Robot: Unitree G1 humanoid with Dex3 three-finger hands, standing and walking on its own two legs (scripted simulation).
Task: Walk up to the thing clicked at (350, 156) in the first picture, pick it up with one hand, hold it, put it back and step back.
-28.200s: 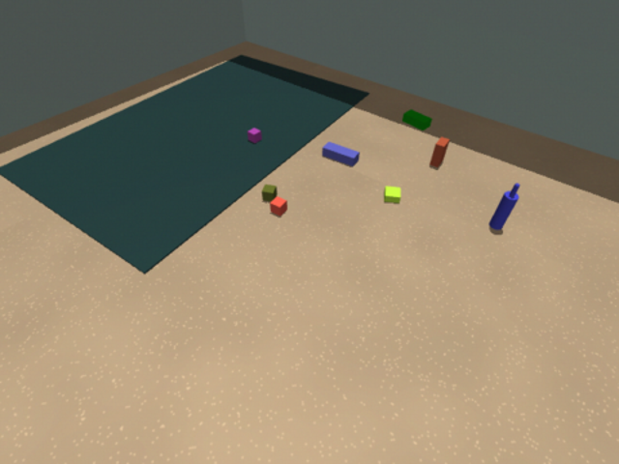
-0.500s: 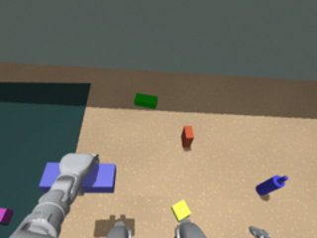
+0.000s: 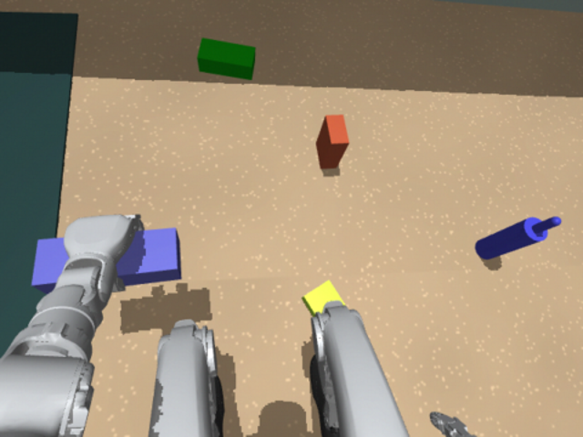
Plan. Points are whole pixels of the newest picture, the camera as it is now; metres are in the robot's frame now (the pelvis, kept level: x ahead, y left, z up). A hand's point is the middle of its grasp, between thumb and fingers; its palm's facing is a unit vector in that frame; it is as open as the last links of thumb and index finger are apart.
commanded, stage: crouch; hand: left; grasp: from above
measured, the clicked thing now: (113, 260) +0.41 +0.24 -0.19
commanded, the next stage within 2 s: lower in 0.96 s
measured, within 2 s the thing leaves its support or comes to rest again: neither
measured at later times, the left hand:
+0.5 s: hand (133, 255) +0.44 +0.24 -0.27, palm faces -0.48 -0.02 -0.88, open 10.3 cm
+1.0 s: hand (140, 259) +0.45 +0.24 -0.33, palm faces -0.47 -0.01 -0.88, open 10.2 cm
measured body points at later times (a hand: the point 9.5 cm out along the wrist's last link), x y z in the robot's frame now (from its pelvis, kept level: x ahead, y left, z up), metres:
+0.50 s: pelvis -0.01 -0.01 -0.10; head +0.24 +0.03 +0.28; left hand +0.46 +0.23 -0.22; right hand +0.05 -0.29 -0.21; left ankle +0.07 +0.13 -0.47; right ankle +0.08 -0.15 -0.47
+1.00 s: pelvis -0.01 +0.00 -0.15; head +0.23 +0.04 +0.22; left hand +0.47 +0.24 -0.28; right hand +0.02 -0.28 -0.26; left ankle +0.07 +0.13 -0.47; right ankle +0.08 -0.15 -0.46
